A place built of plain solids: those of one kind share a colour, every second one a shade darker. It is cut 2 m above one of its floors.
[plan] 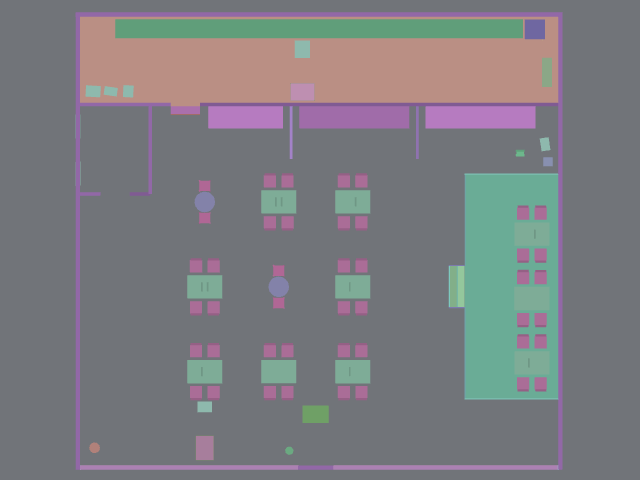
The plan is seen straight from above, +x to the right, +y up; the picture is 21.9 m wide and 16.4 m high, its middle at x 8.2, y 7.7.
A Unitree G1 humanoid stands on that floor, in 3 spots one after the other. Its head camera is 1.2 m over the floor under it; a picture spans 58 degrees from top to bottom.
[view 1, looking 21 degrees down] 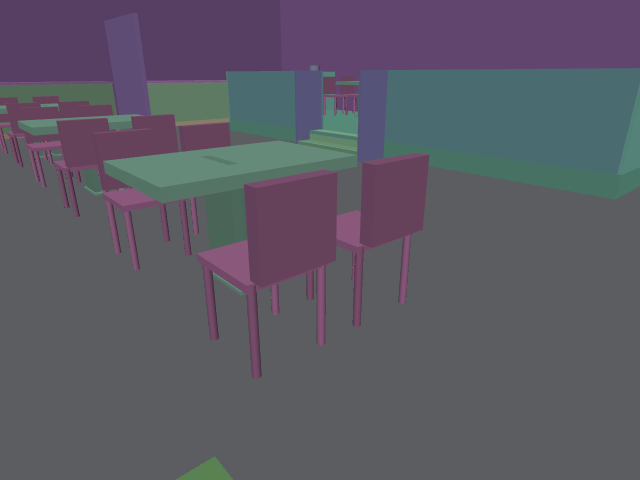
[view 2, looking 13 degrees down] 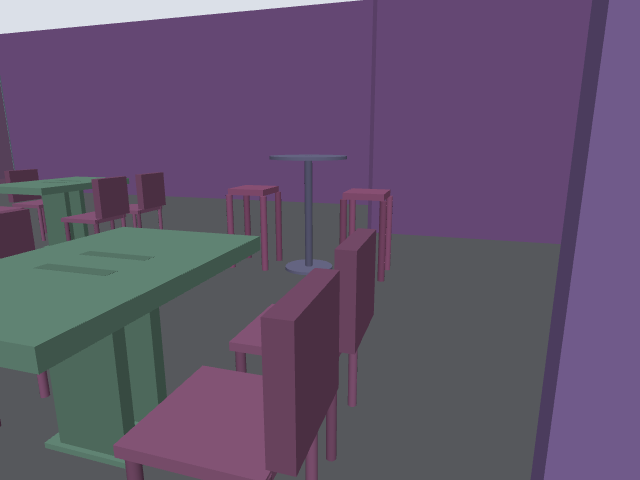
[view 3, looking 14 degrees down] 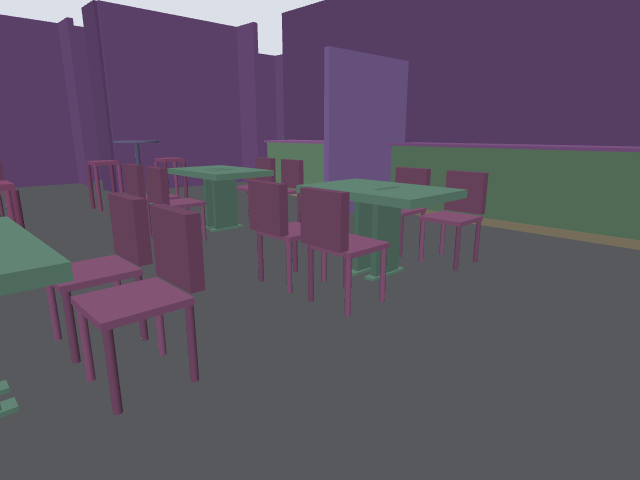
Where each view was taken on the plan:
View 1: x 8.05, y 1.00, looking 49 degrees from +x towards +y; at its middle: side_chair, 1.73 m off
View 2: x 8.05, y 10.27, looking -163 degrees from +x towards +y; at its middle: ground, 5.33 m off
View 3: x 11.60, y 6.11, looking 136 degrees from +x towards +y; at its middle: side_chair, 2.84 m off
